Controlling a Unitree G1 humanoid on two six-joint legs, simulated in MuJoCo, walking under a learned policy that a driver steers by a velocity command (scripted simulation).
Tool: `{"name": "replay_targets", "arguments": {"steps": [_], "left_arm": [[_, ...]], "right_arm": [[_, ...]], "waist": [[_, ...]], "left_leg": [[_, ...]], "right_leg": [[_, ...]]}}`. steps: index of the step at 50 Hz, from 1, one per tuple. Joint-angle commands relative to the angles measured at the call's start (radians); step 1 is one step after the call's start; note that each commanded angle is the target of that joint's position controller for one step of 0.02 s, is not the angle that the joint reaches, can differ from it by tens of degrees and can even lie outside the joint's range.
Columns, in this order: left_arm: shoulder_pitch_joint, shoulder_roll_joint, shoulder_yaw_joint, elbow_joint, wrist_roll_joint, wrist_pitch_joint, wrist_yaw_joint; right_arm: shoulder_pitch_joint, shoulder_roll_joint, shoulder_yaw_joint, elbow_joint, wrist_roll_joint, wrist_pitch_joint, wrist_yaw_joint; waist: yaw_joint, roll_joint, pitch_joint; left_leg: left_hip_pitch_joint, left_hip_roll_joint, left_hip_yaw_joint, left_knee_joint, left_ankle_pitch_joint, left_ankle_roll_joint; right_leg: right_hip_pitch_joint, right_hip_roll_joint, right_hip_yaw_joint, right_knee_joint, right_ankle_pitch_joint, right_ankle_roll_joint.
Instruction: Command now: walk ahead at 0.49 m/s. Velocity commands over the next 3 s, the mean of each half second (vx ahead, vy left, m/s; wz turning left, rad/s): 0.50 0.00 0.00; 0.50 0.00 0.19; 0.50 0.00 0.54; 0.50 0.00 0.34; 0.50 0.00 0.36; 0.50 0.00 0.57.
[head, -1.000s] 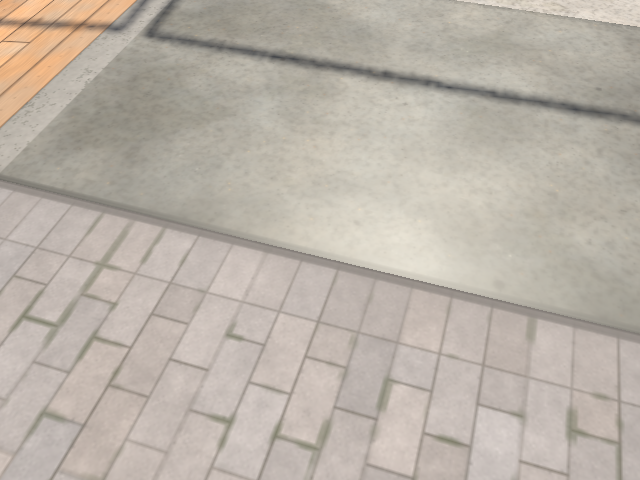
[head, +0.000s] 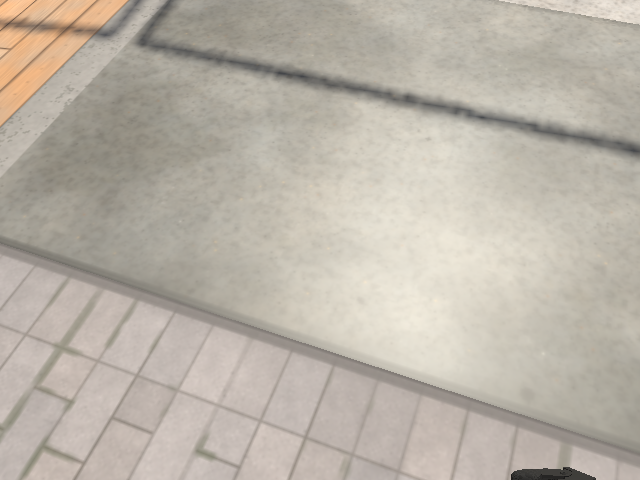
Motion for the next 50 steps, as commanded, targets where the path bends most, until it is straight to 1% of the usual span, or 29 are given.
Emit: {"name": "replay_targets", "arguments": {"steps": [1,2,3,4,5,6,7,9,11,14,17,21,26,29,30,31,32,33,34,35,36,37,38,39,40,41,42,45,50], "left_arm": [[0.006,0.165,0.030,-0.015,0.005,-0.010,0.017],[-0.007,0.177,0.033,-0.012,0.012,-0.004,0.021],[-0.035,0.194,0.037,-0.015,0.009,0.002,0.018],[-0.055,0.173,0.030,-0.038,0.003,0.000,0.010],[0.065,0.052,0.009,-0.050,-0.018,0.004,-0.002],[0.028,0.159,0.036,-0.039,0.004,0.007,0.000],[-0.069,0.170,0.042,-0.077,0.007,0.003,-0.002],[-0.136,0.145,0.043,-0.085,0.014,0.008,-0.011],[-0.105,0.094,0.034,-0.075,0.027,0.033,-0.024],[-0.184,0.089,0.034,-0.103,0.028,0.050,-0.035],[-0.339,0.104,0.035,-0.152,0.022,0.055,-0.037],[-0.489,0.090,0.024,-0.193,0.010,0.054,-0.039],[-0.620,0.097,0.021,-0.234,0.009,0.046,-0.036],[-0.581,0.113,0.030,-0.233,0.009,0.033,-0.032],[-0.498,0.126,0.038,-0.206,0.010,0.028,-0.025],[-0.342,0.144,0.051,-0.153,0.014,0.019,-0.016],[-0.162,0.195,0.072,-0.099,0.033,0.009,-0.004],[-0.025,0.305,0.102,-0.083,0.060,0.007,0.004],[-0.059,0.278,0.101,-0.082,0.026,0.022,-0.010],[-0.173,0.230,0.089,-0.093,0.004,0.025,-0.015],[-0.257,0.167,0.074,-0.106,0.002,0.018,-0.019],[-0.290,0.128,0.063,-0.104,0.005,0.010,-0.019],[-0.296,0.094,0.052,-0.089,0.003,0.004,-0.014],[-0.274,0.088,0.049,-0.075,0.005,-0.005,-0.010],[-0.233,0.077,0.046,-0.057,0.003,-0.015,-0.011],[-0.216,0.107,0.052,-0.046,-0.001,-0.022,-0.009],[-0.212,0.117,0.055,-0.044,-0.001,-0.026,-0.007],[-0.158,0.117,0.051,-0.030,0.005,-0.028,-0.002],[-0.089,0.128,0.046,-0.007,0.003,-0.027,0.013]], "right_arm": [[0.045,-0.106,-0.027,-0.030,0.003,-0.018,-0.020],[0.163,-0.127,-0.039,0.011,0.004,-0.023,-0.028],[0.315,-0.142,-0.051,0.061,0.002,-0.031,-0.038],[0.464,-0.195,-0.070,0.093,-0.020,-0.035,-0.052],[0.500,-0.270,-0.089,0.095,-0.045,-0.034,-0.050],[0.445,-0.213,-0.082,0.098,0.005,-0.027,-0.033],[0.323,-0.172,-0.071,0.080,0.017,-0.028,-0.029],[0.267,-0.088,-0.050,0.088,0.008,-0.047,-0.024],[0.301,-0.061,-0.038,0.124,0.007,-0.065,-0.030],[0.372,-0.102,-0.044,0.163,0.013,-0.082,-0.030],[0.436,-0.108,-0.040,0.182,0.015,-0.079,-0.029],[0.519,-0.105,-0.032,0.205,0.014,-0.076,-0.033],[0.591,-0.112,-0.028,0.235,-0.002,-0.068,-0.048],[0.558,-0.131,-0.033,0.241,-0.008,-0.065,-0.058],[0.541,-0.141,-0.035,0.241,-0.007,-0.064,-0.059],[0.522,-0.146,-0.036,0.241,-0.002,-0.061,-0.057],[0.506,-0.134,-0.030,0.225,0.006,-0.064,-0.054],[0.581,-0.036,-0.008,0.188,0.047,-0.066,-0.043],[0.596,-0.096,-0.029,0.208,0.033,-0.063,-0.046],[0.507,-0.123,-0.042,0.186,0.017,-0.058,-0.048],[0.450,-0.102,-0.039,0.170,0.014,-0.061,-0.042],[0.428,-0.081,-0.041,0.170,0.010,-0.053,-0.039],[0.434,-0.067,-0.041,0.171,-0.006,-0.037,-0.032],[0.460,-0.047,-0.040,0.178,-0.012,-0.023,-0.024],[0.455,-0.043,-0.043,0.178,-0.014,-0.015,-0.021],[0.448,-0.029,-0.042,0.168,-0.013,-0.006,-0.016],[0.409,-0.037,-0.044,0.155,-0.012,0.001,-0.013],[0.270,-0.045,-0.046,0.101,-0.005,0.005,-0.005],[0.087,-0.021,-0.028,0.033,-0.002,-0.002,0.006]], "waist": [[-0.092,-0.111,-0.022],[-0.139,-0.117,-0.079],[-0.207,-0.108,-0.144],[-0.264,-0.048,-0.237],[-0.176,0.164,-0.329],[-0.175,0.039,-0.295],[-0.121,0.017,-0.119],[-0.069,-0.047,-0.002],[-0.026,-0.019,-0.005],[-0.024,0.002,0.013],[-0.060,0.008,0.040],[-0.109,0.030,0.036],[-0.144,0.044,0.045],[-0.098,0.053,0.032],[-0.061,0.060,-0.009],[0.007,0.041,-0.084],[0.075,0.015,-0.188],[0.070,-0.184,-0.352],[0.054,-0.167,-0.383],[0.004,-0.093,-0.204],[-0.021,-0.057,-0.100],[-0.050,-0.051,-0.042],[-0.079,-0.067,-0.015],[-0.091,-0.094,-0.018],[-0.096,-0.077,-0.007],[-0.109,-0.100,-0.017],[-0.109,-0.086,-0.005],[-0.089,-0.076,0.027],[-0.049,-0.084,0.048]], "left_leg": [[0.194,-0.069,0.020,-0.045,-0.064,0.052],[0.297,-0.088,0.010,-0.067,-0.103,0.072],[0.476,-0.075,-0.009,-0.142,-0.068,0.096],[0.709,0.082,-0.177,-0.159,-0.188,0.146],[0.968,0.386,-0.666,-0.188,-0.242,0.298],[0.888,0.388,-0.834,-0.340,-0.371,0.322],[0.723,0.355,-0.668,-0.399,-0.418,0.285],[0.500,0.272,-0.489,-0.463,-0.244,0.217],[0.409,0.214,-0.370,-0.491,-0.119,0.174],[0.394,0.185,-0.279,-0.523,-0.024,0.163],[0.442,0.159,-0.229,-0.537,0.064,0.134],[0.527,0.142,-0.184,-0.513,0.180,0.092],[0.705,0.191,-0.186,-0.448,0.300,0.114],[0.746,0.218,-0.170,-0.353,0.507,0.105],[0.736,0.213,-0.158,-0.264,0.638,0.092],[0.701,0.185,-0.130,-0.100,0.682,0.075],[0.529,0.150,-0.107,0.120,0.492,0.057],[0.170,0.015,-0.027,0.517,-0.010,0.002],[0.028,-0.066,-0.123,0.695,-0.487,0.013],[-0.028,0.004,-0.170,0.707,-0.396,0.023],[-0.010,0.041,-0.170,0.653,-0.317,0.022],[0.029,0.069,-0.168,0.596,-0.277,0.022],[0.073,0.084,-0.168,0.557,-0.254,0.015],[0.108,0.085,-0.163,0.546,-0.240,0.008],[0.105,0.082,-0.164,0.550,-0.225,0.009],[0.079,0.080,-0.152,0.542,-0.203,0.003],[0.039,0.092,-0.149,0.532,-0.164,-0.001],[-0.059,0.098,-0.131,0.435,-0.050,-0.010],[-0.037,0.072,-0.040,0.148,0.071,-0.008]], "right_leg": [[-0.050,-0.296,0.054,0.185,1.203,0.002],[-0.038,-0.295,0.053,0.324,1.253,0.005],[-0.100,-0.279,0.040,0.508,1.176,0.006],[-0.282,-0.239,0.021,0.768,0.866,-0.001],[-0.657,-0.055,-0.037,1.182,-0.033,0.036],[-0.779,-0.037,0.057,1.279,-0.143,0.011],[-0.825,-0.104,0.067,1.226,-0.034,0.002],[-0.746,-0.160,0.059,1.121,0.034,0.008],[-0.659,-0.185,0.048,1.043,0.050,0.033],[-0.716,-0.212,0.009,0.957,0.119,0.059],[-0.815,-0.231,-0.024,0.821,0.242,0.080],[-0.815,-0.205,-0.061,0.623,0.350,0.090],[-0.835,-0.167,-0.078,0.485,0.301,0.067],[-0.723,-0.128,-0.088,0.410,0.186,0.022],[-0.607,-0.095,-0.099,0.384,0.154,0.002],[-0.422,-0.065,-0.113,0.318,0.186,-0.023],[-0.152,-0.154,-0.019,0.318,0.183,-0.065],[0.183,-0.467,0.421,0.287,0.076,-0.188],[0.169,-0.550,0.668,0.159,0.074,-0.233],[0.009,-0.501,0.505,0.129,0.024,-0.193],[-0.145,-0.465,0.382,0.076,0.060,-0.159],[-0.246,-0.417,0.282,0.039,0.107,-0.111],[-0.318,-0.369,0.196,0.012,0.147,-0.068],[-0.349,-0.364,0.149,0.003,0.201,-0.059],[-0.350,-0.345,0.099,0.011,0.327,-0.041],[-0.342,-0.353,0.072,-0.001,0.330,-0.051],[-0.339,-0.343,0.040,-0.018,0.326,-0.046],[-0.308,-0.326,-0.046,-0.026,0.419,-0.028],[-0.236,-0.320,-0.149,-0.010,0.549,-0.004]]}}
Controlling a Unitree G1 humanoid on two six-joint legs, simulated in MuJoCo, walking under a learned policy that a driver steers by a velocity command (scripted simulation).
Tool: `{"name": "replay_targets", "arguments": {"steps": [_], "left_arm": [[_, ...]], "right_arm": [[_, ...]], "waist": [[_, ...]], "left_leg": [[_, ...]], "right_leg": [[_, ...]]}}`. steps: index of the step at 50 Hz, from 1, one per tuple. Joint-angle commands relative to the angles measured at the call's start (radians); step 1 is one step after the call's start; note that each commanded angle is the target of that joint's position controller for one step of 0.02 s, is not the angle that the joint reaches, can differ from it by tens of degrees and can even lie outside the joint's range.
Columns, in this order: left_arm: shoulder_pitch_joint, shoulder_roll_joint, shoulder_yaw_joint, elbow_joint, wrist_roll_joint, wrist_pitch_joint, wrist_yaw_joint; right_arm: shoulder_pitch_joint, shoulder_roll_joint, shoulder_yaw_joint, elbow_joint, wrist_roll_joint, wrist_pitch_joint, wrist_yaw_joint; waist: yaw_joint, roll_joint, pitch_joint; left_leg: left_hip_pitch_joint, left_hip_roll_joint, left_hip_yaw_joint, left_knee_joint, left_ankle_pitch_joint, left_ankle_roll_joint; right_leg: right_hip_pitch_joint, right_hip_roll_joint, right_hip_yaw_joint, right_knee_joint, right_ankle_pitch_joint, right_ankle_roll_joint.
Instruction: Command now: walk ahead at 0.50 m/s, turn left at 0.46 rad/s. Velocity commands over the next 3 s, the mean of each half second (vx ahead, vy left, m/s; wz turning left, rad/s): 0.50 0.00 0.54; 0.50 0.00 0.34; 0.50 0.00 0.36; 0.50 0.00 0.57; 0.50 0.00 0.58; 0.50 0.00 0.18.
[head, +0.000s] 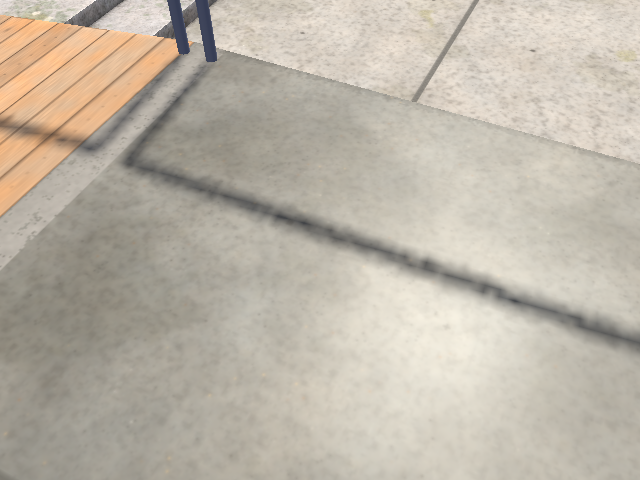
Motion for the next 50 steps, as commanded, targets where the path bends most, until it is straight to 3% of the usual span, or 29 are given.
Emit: {"name": "replay_targets", "arguments": {"steps": [1,3,5,8,9,10,11,12,13,14,15,17,20,25,32,34,36,37,38,39,40,41,42,45,47,50], "left_arm": [[0.039,0.116,0.015,-0.032,0.000,-0.012,0.014],[0.073,0.125,0.017,-0.016,0.003,-0.004,0.022],[0.069,0.141,0.021,-0.012,0.006,0.005,0.031],[0.039,0.181,0.034,-0.022,0.012,0.026,0.037],[0.026,0.195,0.039,-0.033,0.010,0.033,0.032],[0.003,0.192,0.038,-0.064,0.004,0.033,0.024],[0.034,0.077,0.018,-0.136,-0.007,0.026,-0.004],[-0.112,0.162,0.035,-0.172,0.000,0.011,-0.008],[-0.177,0.155,0.032,-0.206,-0.011,-0.005,-0.013],[-0.164,0.155,0.031,-0.198,-0.012,-0.013,-0.011],[-0.152,0.149,0.033,-0.190,0.001,-0.003,-0.007],[-0.117,0.128,0.031,-0.190,0.030,0.040,-0.012],[-0.184,0.117,0.029,-0.228,0.033,0.071,-0.021],[-0.392,0.134,0.026,-0.311,0.026,0.078,-0.026],[-0.565,0.139,0.004,-0.398,0.014,0.057,-0.038],[-0.505,0.151,0.005,-0.391,0.012,0.046,-0.037],[-0.301,0.195,0.026,-0.327,0.011,0.034,-0.021],[-0.153,0.219,0.037,-0.289,0.016,0.022,-0.009],[0.006,0.293,0.052,-0.277,0.037,0.017,0.007],[-0.002,0.367,0.075,-0.256,0.044,0.029,-0.001],[-0.083,0.268,0.061,-0.271,0.012,0.040,-0.013],[-0.170,0.195,0.043,-0.285,0.003,0.039,-0.017],[-0.198,0.162,0.034,-0.277,0.011,0.034,-0.020],[-0.148,0.148,0.025,-0.224,0.003,0.013,-0.020],[-0.106,0.156,0.026,-0.197,-0.005,0.000,-0.024],[-0.061,0.164,0.028,-0.172,-0.007,0.000,-0.024]], "right_arm": [[-0.118,-0.005,0.013,-0.089,-0.001,-0.010,0.008],[-0.160,-0.012,0.013,-0.111,-0.004,-0.010,0.009],[-0.151,-0.024,0.007,-0.118,-0.007,-0.010,0.007],[0.005,-0.063,-0.017,-0.077,-0.010,-0.011,-0.002],[0.123,-0.090,-0.033,-0.042,-0.016,-0.018,-0.005],[0.265,-0.167,-0.064,-0.009,-0.031,-0.022,-0.017],[0.251,-0.272,-0.090,-0.027,-0.026,-0.015,-0.028],[0.277,-0.261,-0.087,-0.025,0.003,-0.003,-0.028],[0.204,-0.235,-0.079,-0.025,0.009,-0.001,-0.036],[0.155,-0.182,-0.067,-0.030,0.012,-0.004,-0.035],[0.111,-0.155,-0.059,-0.039,0.016,-0.012,-0.038],[0.097,-0.128,-0.046,-0.045,0.026,-0.033,-0.040],[0.155,-0.170,-0.053,-0.034,0.027,-0.050,-0.039],[0.277,-0.174,-0.052,-0.028,0.023,-0.042,-0.037],[0.361,-0.184,-0.049,-0.029,0.007,-0.039,-0.055],[0.331,-0.189,-0.047,-0.034,0.006,-0.044,-0.062],[0.293,-0.210,-0.048,-0.035,0.005,-0.054,-0.057],[0.277,-0.209,-0.047,-0.036,0.008,-0.061,-0.049],[0.303,-0.141,-0.029,-0.067,0.011,-0.068,-0.043],[0.475,-0.084,-0.024,-0.053,0.047,-0.060,-0.042],[0.418,-0.160,-0.029,-0.033,0.005,-0.050,-0.049],[0.309,-0.159,-0.030,-0.052,-0.001,-0.049,-0.041],[0.249,-0.143,-0.024,-0.069,-0.002,-0.050,-0.036],[0.235,-0.115,-0.017,-0.079,-0.016,-0.028,-0.016],[0.210,-0.102,-0.012,-0.086,-0.020,-0.020,-0.009],[0.070,-0.089,0.001,-0.132,-0.022,-0.018,0.001]], "waist": [[0.009,-0.093,0.073],[0.019,-0.091,0.078],[0.000,-0.100,0.060],[-0.073,-0.137,-0.041],[-0.124,-0.125,-0.105],[-0.194,-0.047,-0.188],[-0.115,0.205,-0.258],[-0.157,0.036,-0.260],[-0.118,0.006,-0.118],[-0.071,-0.066,-0.053],[-0.028,-0.095,-0.020],[0.013,-0.069,-0.035],[0.008,-0.034,-0.021],[-0.069,0.015,0.000],[-0.122,0.044,0.012],[-0.083,0.054,0.007],[0.005,0.043,-0.078],[0.081,0.014,-0.156],[0.118,-0.100,-0.302],[0.024,-0.356,-0.369],[0.005,-0.166,-0.239],[-0.003,-0.073,-0.105],[-0.009,-0.035,-0.054],[-0.040,-0.120,-0.048],[-0.046,-0.121,-0.046],[-0.026,-0.114,-0.003]], "left_leg": [[0.023,-0.019,0.075,-0.139,0.052,0.009],[0.024,-0.034,0.103,-0.197,0.006,0.029],[0.076,-0.069,0.132,-0.233,-0.077,0.061],[0.274,-0.164,0.172,-0.264,-0.230,0.131],[0.432,-0.188,0.155,-0.335,-0.226,0.161],[0.667,-0.074,-0.030,-0.410,-0.290,0.219],[0.980,0.236,-0.573,-0.473,-0.272,0.388],[0.970,0.247,-0.716,-0.587,-0.293,0.387],[0.849,0.233,-0.563,-0.618,-0.236,0.341],[0.721,0.195,-0.478,-0.640,-0.108,0.296],[0.629,0.142,-0.394,-0.649,0.001,0.260],[0.545,0.079,-0.307,-0.659,0.124,0.237],[0.505,0.032,-0.262,-0.671,0.190,0.220],[0.596,0.012,-0.297,-0.663,0.197,0.161],[0.750,0.039,-0.348,-0.582,0.326,0.153],[0.724,0.050,-0.340,-0.557,0.402,0.119],[0.700,0.021,-0.304,-0.376,0.638,0.081],[0.623,-0.025,-0.264,-0.187,0.568,0.064],[0.474,-0.085,-0.212,0.098,0.213,0.049],[0.190,-0.257,-0.126,0.380,-0.521,0.012],[0.099,-0.175,-0.164,0.444,-0.455,0.025],[0.094,-0.139,-0.157,0.411,-0.360,0.021],[0.106,-0.111,-0.146,0.365,-0.315,0.017],[0.164,-0.079,-0.116,0.274,-0.296,-0.001],[0.129,-0.066,-0.090,0.237,-0.279,-0.012],[0.036,-0.017,-0.040,0.119,-0.179,-0.037]], "right_leg": [[-0.050,-0.282,0.061,-0.083,0.489,-0.042],[0.030,-0.305,0.039,-0.048,0.561,-0.044],[0.089,-0.321,0.006,0.030,0.763,-0.039],[0.117,-0.333,-0.031,0.322,1.065,-0.041],[0.052,-0.326,-0.040,0.517,0.987,-0.033],[-0.151,-0.299,-0.044,0.811,0.708,-0.004],[-0.629,-0.076,-0.007,1.198,-0.269,0.057],[-0.764,-0.053,0.221,1.263,-0.261,0.049],[-0.815,-0.119,0.246,1.191,-0.141,0.040],[-0.754,-0.150,0.240,1.095,-0.076,0.042],[-0.690,-0.170,0.242,1.028,-0.062,0.053],[-0.593,-0.182,0.242,0.949,-0.062,0.085],[-0.619,-0.179,0.215,0.843,0.005,0.119],[-0.735,-0.158,0.212,0.645,0.177,0.132],[-0.724,-0.094,0.205,0.411,0.211,0.091],[-0.574,-0.075,0.203,0.326,0.195,0.055],[-0.304,-0.018,0.177,0.276,0.136,0.010],[-0.102,-0.060,0.208,0.234,0.168,-0.019],[0.125,-0.295,0.467,0.244,0.037,-0.065],[0.277,-0.507,0.948,0.106,0.027,-0.214],[0.152,-0.464,0.969,0.059,-0.121,-0.200],[0.008,-0.417,0.788,0.041,-0.103,-0.177],[-0.074,-0.366,0.667,0.021,0.011,-0.153],[-0.154,-0.285,0.482,-0.015,0.237,-0.122],[-0.147,-0.279,0.434,-0.037,0.296,-0.134],[-0.143,-0.266,0.378,-0.095,0.277,-0.141]]}}
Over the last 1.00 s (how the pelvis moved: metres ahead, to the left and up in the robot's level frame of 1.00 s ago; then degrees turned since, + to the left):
0.54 -0.05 0.01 8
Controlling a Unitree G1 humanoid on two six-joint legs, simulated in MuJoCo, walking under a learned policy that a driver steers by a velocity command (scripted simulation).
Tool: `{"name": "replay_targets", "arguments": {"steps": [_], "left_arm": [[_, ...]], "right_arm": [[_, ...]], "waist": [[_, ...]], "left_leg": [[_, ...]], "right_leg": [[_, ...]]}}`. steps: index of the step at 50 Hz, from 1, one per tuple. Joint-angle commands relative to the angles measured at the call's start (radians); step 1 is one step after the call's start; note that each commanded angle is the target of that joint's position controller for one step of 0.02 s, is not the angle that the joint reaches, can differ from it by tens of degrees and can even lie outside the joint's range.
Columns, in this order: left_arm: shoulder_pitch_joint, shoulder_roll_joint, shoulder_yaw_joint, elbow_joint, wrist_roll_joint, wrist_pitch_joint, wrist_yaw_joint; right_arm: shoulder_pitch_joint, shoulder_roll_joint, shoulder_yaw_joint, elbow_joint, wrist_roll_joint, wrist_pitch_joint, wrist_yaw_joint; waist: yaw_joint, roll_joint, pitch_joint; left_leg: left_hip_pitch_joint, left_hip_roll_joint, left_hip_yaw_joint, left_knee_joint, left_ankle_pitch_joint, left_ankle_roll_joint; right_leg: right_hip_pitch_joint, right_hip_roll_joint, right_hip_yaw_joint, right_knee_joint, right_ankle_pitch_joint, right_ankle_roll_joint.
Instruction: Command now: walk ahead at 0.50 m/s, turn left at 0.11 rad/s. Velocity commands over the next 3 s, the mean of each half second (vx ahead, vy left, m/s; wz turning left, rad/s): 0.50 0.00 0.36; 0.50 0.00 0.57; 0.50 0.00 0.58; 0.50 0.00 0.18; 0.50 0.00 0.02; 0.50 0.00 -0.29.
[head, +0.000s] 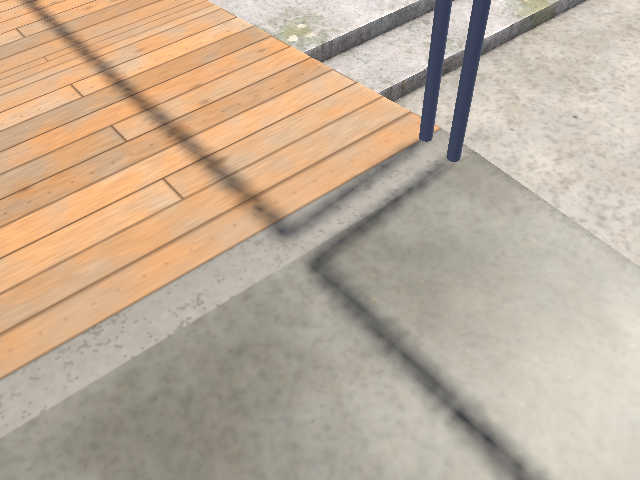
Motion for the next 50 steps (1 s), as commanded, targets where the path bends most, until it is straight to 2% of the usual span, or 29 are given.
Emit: {"name": "replay_targets", "arguments": {"steps": [1,5,8,10,12,13,14,15,16,17,18,19,20,22,24,26,31,37,39,40,41,42,43,44,45,46,47,49,50], "left_arm": [[0.022,0.104,0.017,-0.032,-0.005,-0.017,0.000],[0.069,0.125,0.022,-0.007,-0.002,-0.017,0.000],[0.107,0.130,0.022,0.015,0.005,-0.013,0.007],[0.110,0.135,0.024,0.026,0.009,-0.007,0.015],[0.095,0.152,0.027,0.031,0.010,0.003,0.022],[0.090,0.160,0.028,0.032,0.008,0.011,0.024],[0.092,0.156,0.025,0.027,0.006,0.018,0.027],[0.081,0.123,0.011,-0.021,-0.006,0.015,0.026],[0.108,0.064,0.001,-0.072,-0.004,0.009,0.014],[0.015,0.145,0.022,-0.076,0.016,0.009,0.017],[-0.041,0.135,0.019,-0.100,0.006,-0.003,0.011],[-0.060,0.126,0.016,-0.103,0.005,-0.009,0.009],[-0.061,0.121,0.017,-0.103,0.016,0.001,0.009],[-0.038,0.106,0.015,-0.103,0.034,0.036,0.003],[-0.071,0.095,0.014,-0.120,0.037,0.055,-0.004],[-0.157,0.096,0.014,-0.152,0.036,0.063,-0.004],[-0.334,0.101,0.011,-0.217,0.028,0.063,-0.006],[-0.492,0.106,-0.006,-0.295,0.016,0.045,-0.013],[-0.449,0.124,-0.004,-0.296,0.012,0.036,-0.009],[-0.373,0.138,0.002,-0.277,0.010,0.031,-0.003],[-0.258,0.164,0.013,-0.241,0.009,0.025,0.009],[-0.110,0.195,0.026,-0.207,0.014,0.011,0.022],[0.053,0.269,0.043,-0.201,0.037,0.006,0.042],[0.011,0.331,0.057,-0.211,0.047,0.020,0.041],[-0.051,0.243,0.049,-0.219,0.025,0.032,0.034],[-0.113,0.157,0.029,-0.228,0.017,0.033,0.031],[-0.139,0.119,0.018,-0.221,0.020,0.030,0.026],[-0.120,0.113,0.014,-0.194,0.017,0.018,0.027],[-0.100,0.117,0.016,-0.180,0.011,0.007,0.023]], "right_arm": [[-0.046,-0.028,0.006,-0.069,-0.001,-0.003,0.010],[-0.179,-0.006,0.026,-0.103,0.014,-0.008,0.017],[-0.240,-0.024,0.025,-0.126,0.017,-0.007,0.016],[-0.255,-0.033,0.021,-0.137,0.012,-0.007,0.016],[-0.209,-0.043,0.012,-0.127,0.005,-0.010,0.013],[-0.120,-0.051,0.003,-0.099,0.001,-0.015,0.010],[0.032,-0.083,-0.015,-0.047,-0.008,-0.023,0.004],[0.192,-0.169,-0.044,-0.021,-0.025,-0.026,-0.008],[0.210,-0.248,-0.065,-0.024,-0.007,-0.017,-0.015],[0.202,-0.212,-0.060,-0.012,0.033,-0.009,-0.013],[0.138,-0.179,-0.054,-0.014,0.037,-0.007,-0.017],[0.093,-0.140,-0.046,-0.021,0.035,-0.009,-0.017],[0.063,-0.124,-0.042,-0.024,0.036,-0.012,-0.020],[0.050,-0.108,-0.036,-0.025,0.043,-0.023,-0.022],[0.081,-0.129,-0.043,-0.016,0.047,-0.030,-0.023],[0.121,-0.142,-0.048,-0.008,0.045,-0.029,-0.024],[0.232,-0.142,-0.050,0.015,0.044,-0.026,-0.027],[0.312,-0.150,-0.050,0.028,0.027,-0.019,-0.045],[0.279,-0.166,-0.055,0.018,0.025,-0.018,-0.053],[0.235,-0.176,-0.057,0.007,0.025,-0.019,-0.053],[0.211,-0.186,-0.059,0.001,0.026,-0.023,-0.047],[0.185,-0.185,-0.058,-0.006,0.036,-0.030,-0.035],[0.197,-0.111,-0.039,-0.041,0.047,-0.040,-0.028],[0.325,-0.052,-0.029,-0.059,0.068,-0.031,-0.031],[0.304,-0.134,-0.037,-0.030,0.025,-0.016,-0.041],[0.228,-0.137,-0.040,-0.030,0.017,-0.010,-0.032],[0.182,-0.116,-0.037,-0.037,0.017,-0.006,-0.024],[0.161,-0.097,-0.035,-0.045,0.006,0.015,-0.005],[0.155,-0.088,-0.033,-0.051,0.005,0.025,0.002]], "waist": [[-0.015,-0.121,0.021],[0.020,-0.127,0.029],[0.035,-0.126,0.045],[0.031,-0.123,0.055],[0.002,-0.127,0.025],[-0.037,-0.120,-0.028],[-0.093,-0.086,-0.116],[-0.151,0.020,-0.235],[-0.104,0.216,-0.299],[-0.120,0.077,-0.244],[-0.089,0.042,-0.123],[-0.058,-0.013,-0.070],[-0.026,-0.023,-0.040],[0.012,-0.009,-0.049],[0.013,-0.012,-0.036],[-0.007,-0.011,-0.003],[-0.070,0.001,0.012],[-0.117,0.023,0.029],[-0.084,0.037,0.024],[-0.042,0.043,0.004],[0.003,0.033,-0.055],[0.081,-0.012,-0.139],[0.127,-0.120,-0.298],[0.032,-0.349,-0.366],[0.004,-0.199,-0.252],[-0.002,-0.098,-0.120],[-0.009,-0.058,-0.053],[-0.026,-0.130,-0.020],[-0.031,-0.146,-0.023]], "left_leg": [[-0.099,0.054,0.044,-0.116,0.101,-0.027],[-0.031,0.043,0.092,-0.336,0.220,-0.026],[-0.018,0.029,0.099,-0.406,0.204,0.002],[-0.013,0.016,0.106,-0.442,0.147,0.031],[0.076,-0.031,0.140,-0.484,0.065,0.069],[0.191,-0.071,0.162,-0.530,0.057,0.092],[0.393,-0.091,0.146,-0.569,0.071,0.124],[0.671,0.107,-0.130,-0.598,-0.042,0.203],[0.856,0.352,-0.630,-0.717,-0.005,0.329],[0.826,0.314,-0.609,-0.742,0.040,0.317],[0.703,0.280,-0.462,-0.750,0.137,0.293],[0.592,0.231,-0.380,-0.775,0.238,0.258],[0.513,0.189,-0.324,-0.793,0.303,0.234],[0.435,0.141,-0.263,-0.821,0.368,0.222],[0.406,0.116,-0.240,-0.848,0.371,0.227],[0.394,0.101,-0.241,-0.874,0.331,0.217],[0.488,0.086,-0.267,-0.855,0.379,0.176],[0.605,0.100,-0.322,-0.760,0.545,0.169],[0.592,0.106,-0.340,-0.721,0.602,0.143],[0.546,0.092,-0.327,-0.669,0.691,0.117],[0.513,0.062,-0.315,-0.559,0.793,0.094],[0.428,0.004,-0.273,-0.366,0.745,0.069],[0.288,-0.056,-0.204,-0.088,0.405,0.053],[0.005,-0.206,-0.100,0.151,-0.322,0.028],[-0.072,-0.098,-0.093,0.232,-0.245,0.037],[-0.064,-0.061,-0.074,0.212,-0.148,0.031],[-0.047,-0.031,-0.060,0.174,-0.098,0.023],[-0.009,0.003,-0.038,0.133,-0.075,0.010],[-0.005,0.005,-0.028,0.128,-0.067,0.008]], "right_leg": [[0.024,-0.251,0.197,-0.193,0.213,-0.141],[0.043,-0.239,0.097,-0.196,0.274,-0.109],[0.115,-0.282,0.065,-0.180,0.295,-0.096],[0.176,-0.311,0.046,-0.143,0.353,-0.086],[0.217,-0.315,0.000,-0.018,0.596,-0.068],[0.217,-0.301,-0.034,0.125,0.730,-0.056],[0.142,-0.270,-0.077,0.326,0.719,-0.032],[-0.114,-0.225,-0.118,0.639,0.438,0.007],[-0.464,-0.033,-0.092,0.955,-0.345,0.047],[-0.564,-0.074,0.073,1.008,-0.317,0.034],[-0.587,-0.120,0.081,0.976,-0.220,0.030],[-0.539,-0.148,0.082,0.900,-0.166,0.033],[-0.490,-0.162,0.083,0.851,-0.154,0.045],[-0.416,-0.168,0.080,0.793,-0.149,0.073],[-0.435,-0.164,0.064,0.744,-0.109,0.097],[-0.488,-0.167,0.058,0.673,-0.032,0.116],[-0.571,-0.143,0.065,0.501,0.129,0.125],[-0.556,-0.084,0.063,0.331,0.126,0.094],[-0.441,-0.065,0.073,0.257,0.093,0.071],[-0.307,-0.042,0.067,0.218,0.054,0.053],[-0.140,-0.012,0.052,0.196,0.027,0.034],[0.085,-0.060,0.086,0.146,0.064,0.004],[0.328,-0.305,0.327,0.130,-0.137,-0.041],[0.473,-0.528,0.777,0.016,-0.148,-0.152],[0.343,-0.499,0.797,-0.002,-0.250,-0.152],[0.199,-0.451,0.625,-0.027,-0.222,-0.132],[0.106,-0.398,0.484,-0.057,-0.119,-0.112],[0.020,-0.334,0.311,-0.097,0.032,-0.083],[0.010,-0.330,0.266,-0.104,0.112,-0.084]]}}
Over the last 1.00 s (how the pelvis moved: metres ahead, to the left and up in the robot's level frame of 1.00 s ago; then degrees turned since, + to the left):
0.54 0.10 0.00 27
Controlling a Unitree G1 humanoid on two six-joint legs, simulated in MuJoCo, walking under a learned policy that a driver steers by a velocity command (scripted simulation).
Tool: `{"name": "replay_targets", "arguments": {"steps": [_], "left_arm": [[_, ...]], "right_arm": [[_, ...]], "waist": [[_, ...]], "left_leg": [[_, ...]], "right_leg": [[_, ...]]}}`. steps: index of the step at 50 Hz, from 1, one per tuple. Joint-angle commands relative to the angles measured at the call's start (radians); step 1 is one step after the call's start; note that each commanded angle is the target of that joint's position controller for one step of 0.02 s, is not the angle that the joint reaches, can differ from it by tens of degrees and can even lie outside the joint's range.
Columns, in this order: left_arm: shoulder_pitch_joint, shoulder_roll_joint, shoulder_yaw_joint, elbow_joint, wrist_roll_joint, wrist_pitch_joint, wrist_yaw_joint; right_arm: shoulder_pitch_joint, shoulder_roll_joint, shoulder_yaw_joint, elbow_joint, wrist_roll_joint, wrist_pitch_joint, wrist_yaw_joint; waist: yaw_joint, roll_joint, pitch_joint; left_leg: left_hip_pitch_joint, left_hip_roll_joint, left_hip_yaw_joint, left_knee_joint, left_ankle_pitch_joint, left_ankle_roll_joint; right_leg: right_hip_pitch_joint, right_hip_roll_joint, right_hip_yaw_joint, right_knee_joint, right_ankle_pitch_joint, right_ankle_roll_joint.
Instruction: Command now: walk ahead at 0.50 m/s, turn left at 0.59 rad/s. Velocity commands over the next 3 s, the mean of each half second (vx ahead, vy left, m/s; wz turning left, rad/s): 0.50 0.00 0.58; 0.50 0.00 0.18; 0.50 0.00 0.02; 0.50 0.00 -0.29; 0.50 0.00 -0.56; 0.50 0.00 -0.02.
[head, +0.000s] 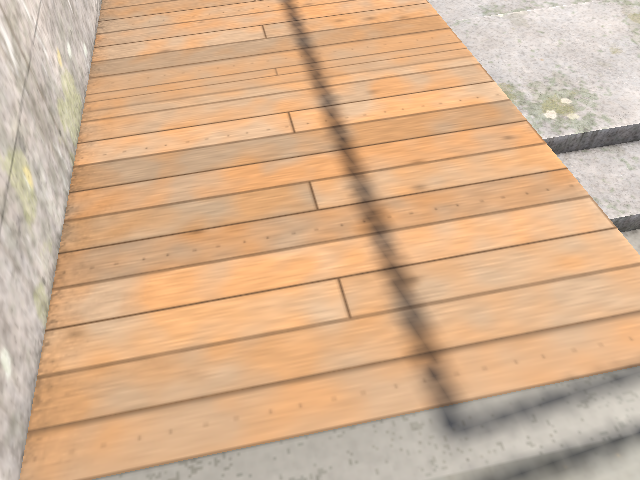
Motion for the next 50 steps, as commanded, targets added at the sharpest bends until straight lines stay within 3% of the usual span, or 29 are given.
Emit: {"name": "replay_targets", "arguments": {"steps": [1,6,9,13,16,17,18,19,20,21,22,23,24,26,29,32,34,38,42,45,47,48,49,50], "left_arm": [[0.100,0.094,0.027,-0.011,-0.013,-0.033,-0.006],[0.152,0.099,0.033,0.028,-0.016,-0.042,-0.011],[0.168,0.108,0.035,0.044,-0.016,-0.040,-0.012],[0.226,0.145,0.044,0.072,-0.016,-0.030,-0.002],[0.254,0.180,0.051,0.094,-0.013,-0.007,0.007],[0.257,0.195,0.053,0.097,-0.012,0.002,0.010],[0.248,0.202,0.052,0.092,-0.016,0.012,0.012],[0.239,0.191,0.048,0.069,-0.012,0.015,0.010],[0.269,0.070,0.020,-0.010,-0.014,0.007,-0.012],[0.167,0.144,0.035,-0.047,-0.003,0.000,-0.013],[0.089,0.149,0.035,-0.065,-0.013,-0.007,-0.016],[0.106,0.125,0.023,-0.053,-0.020,-0.018,-0.017],[0.129,0.115,0.020,-0.033,-0.012,-0.017,-0.016],[0.194,0.104,0.018,-0.004,0.017,0.017,-0.023],[0.153,0.079,0.015,-0.010,0.020,0.039,-0.036],[0.020,0.085,0.019,-0.047,0.013,0.042,-0.040],[-0.040,0.082,0.019,-0.063,0.009,0.039,-0.042],[-0.148,0.072,0.014,-0.090,0.002,0.032,-0.049],[-0.235,0.074,0.007,-0.119,0.000,0.023,-0.055],[-0.150,0.097,0.015,-0.093,-0.001,0.011,-0.045],[0.070,0.131,0.033,-0.023,0.000,-0.002,-0.023],[0.238,0.163,0.044,0.016,0.017,-0.012,-0.009],[0.321,0.260,0.071,0.018,0.041,-0.015,-0.001],[0.262,0.227,0.063,0.015,0.008,-0.005,-0.016]], "right_arm": [[0.027,-0.042,-0.007,-0.062,-0.008,0.017,0.023],[-0.151,-0.017,0.009,-0.138,-0.008,0.022,0.048],[-0.254,0.007,0.025,-0.175,-0.003,0.014,0.062],[-0.360,0.001,0.032,-0.220,-0.010,0.015,0.072],[-0.344,-0.020,0.022,-0.227,-0.022,0.017,0.061],[-0.279,-0.034,0.014,-0.211,-0.024,0.015,0.055],[-0.146,-0.054,-0.001,-0.171,-0.029,0.007,0.045],[0.035,-0.112,-0.027,-0.115,-0.037,0.002,0.028],[0.042,-0.230,-0.056,-0.125,-0.027,0.008,0.009],[0.084,-0.246,-0.062,-0.152,0.004,0.017,0.001],[0.064,-0.207,-0.054,-0.121,0.011,0.021,-0.010],[0.022,-0.145,-0.038,-0.109,0.017,0.015,-0.017],[-0.022,-0.106,-0.026,-0.109,0.014,0.006,-0.021],[-0.071,-0.063,-0.007,-0.112,0.019,-0.013,-0.019],[-0.019,-0.084,-0.012,-0.075,0.026,-0.042,-0.009],[0.044,-0.082,-0.011,-0.039,0.029,-0.046,-0.007],[0.079,-0.081,-0.009,-0.020,0.031,-0.050,-0.007],[0.136,-0.069,-0.002,0.011,0.022,-0.063,-0.016],[0.182,-0.075,0.001,0.042,0.009,-0.065,-0.033],[0.146,-0.100,-0.001,0.049,0.002,-0.065,-0.043],[0.130,-0.121,-0.003,0.062,-0.007,-0.061,-0.041],[0.115,-0.101,0.005,0.047,-0.001,-0.061,-0.038],[0.194,-0.021,0.023,0.021,0.042,-0.062,-0.028],[0.222,-0.066,0.009,0.037,0.023,-0.064,-0.031]], "waist": [[0.026,-0.138,-0.040],[0.043,-0.125,-0.005],[0.061,-0.123,0.013],[0.087,-0.122,0.039],[0.069,-0.136,0.006],[0.039,-0.143,-0.039],[-0.020,-0.123,-0.116],[-0.098,-0.049,-0.223],[-0.036,0.194,-0.314],[-0.088,0.118,-0.371],[-0.077,0.036,-0.226],[-0.030,-0.001,-0.131],[0.016,-0.035,-0.084],[0.072,-0.016,-0.087],[0.067,-0.021,-0.063],[0.025,-0.010,0.003],[0.006,0.002,0.012],[-0.022,0.014,0.025],[-0.036,0.019,0.057],[0.019,0.029,0.030],[0.114,0.014,-0.094],[0.187,-0.023,-0.200],[0.165,-0.234,-0.323],[0.117,-0.243,-0.324]], "left_leg": [[-0.183,0.086,-0.021,0.022,0.051,-0.011],[-0.314,0.115,0.012,-0.104,0.213,-0.030],[-0.262,0.112,0.066,-0.297,0.338,-0.026],[-0.210,0.101,0.135,-0.461,0.302,0.008],[-0.120,0.033,0.186,-0.523,0.143,0.058],[-0.038,-0.006,0.195,-0.543,0.097,0.082],[0.129,-0.045,0.193,-0.602,0.106,0.110],[0.389,0.013,0.073,-0.652,0.072,0.156],[0.710,0.334,-0.430,-0.705,-0.022,0.266],[0.728,0.419,-0.737,-0.842,0.061,0.330],[0.651,0.381,-0.524,-0.843,0.211,0.303],[0.508,0.340,-0.399,-0.849,0.357,0.268],[0.399,0.283,-0.311,-0.868,0.435,0.220],[0.282,0.226,-0.221,-0.904,0.528,0.192],[0.247,0.199,-0.175,-0.972,0.487,0.187],[0.281,0.184,-0.159,-1.019,0.426,0.155],[0.322,0.180,-0.144,-1.023,0.447,0.132],[0.400,0.177,-0.108,-0.999,0.543,0.109],[0.472,0.210,-0.108,-0.966,0.631,0.106],[0.505,0.225,-0.091,-0.856,0.897,0.079],[0.503,0.196,-0.061,-0.562,1.065,0.063],[0.340,0.162,-0.037,-0.311,0.848,0.057],[-0.006,-0.007,0.046,0.092,0.357,0.008],[-0.151,-0.080,-0.019,0.240,-0.148,0.021]], "right_leg": [[0.158,-0.287,0.254,-0.271,0.187,-0.118],[0.196,-0.270,0.076,-0.313,0.304,-0.120],[0.189,-0.241,-0.024,-0.311,0.329,-0.096],[0.268,-0.279,-0.077,-0.288,0.384,-0.079],[0.361,-0.297,-0.131,-0.135,0.722,-0.061],[0.374,-0.298,-0.147,-0.011,0.847,-0.058],[0.327,-0.289,-0.170,0.180,0.854,-0.046],[0.152,-0.265,-0.180,0.456,0.635,-0.013],[-0.297,-0.116,-0.169,0.794,-0.229,0.051],[-0.437,-0.025,0.039,0.948,-0.372,0.067],[-0.509,-0.089,0.094,0.921,-0.260,0.053],[-0.459,-0.125,0.088,0.818,-0.186,0.046],[-0.384,-0.151,0.093,0.728,-0.165,0.046],[-0.260,-0.163,0.092,0.659,-0.149,0.060],[-0.275,-0.155,0.071,0.567,-0.059,0.071],[-0.378,-0.156,0.071,0.429,0.076,0.073],[-0.402,-0.143,0.070,0.349,0.158,0.068],[-0.407,-0.107,0.057,0.220,0.272,0.044],[-0.368,-0.068,0.048,0.096,0.248,0.004],[-0.206,-0.015,0.035,0.022,0.143,-0.046],[0.037,0.034,0.022,-0.012,0.078,-0.088],[0.294,-0.072,0.113,-0.001,0.067,-0.127],[0.567,-0.339,0.538,-0.016,-0.012,-0.235],[0.547,-0.424,0.787,-0.128,0.099,-0.280]]}}
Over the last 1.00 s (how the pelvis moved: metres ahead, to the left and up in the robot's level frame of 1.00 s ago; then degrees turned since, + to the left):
0.54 0.11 -0.01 29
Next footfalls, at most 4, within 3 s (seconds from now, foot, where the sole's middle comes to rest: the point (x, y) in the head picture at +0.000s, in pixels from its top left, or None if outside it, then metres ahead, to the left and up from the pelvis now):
0.38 left None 0.32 0.14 -0.77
0.94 right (288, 382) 0.70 0.10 -0.79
1.48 left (176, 325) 0.88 0.38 -0.82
2.02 right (233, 232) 1.21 0.26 -0.86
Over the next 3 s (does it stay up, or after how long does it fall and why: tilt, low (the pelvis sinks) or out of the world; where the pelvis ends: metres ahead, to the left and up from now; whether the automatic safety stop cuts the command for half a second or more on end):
stays up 1.61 0.28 -0.13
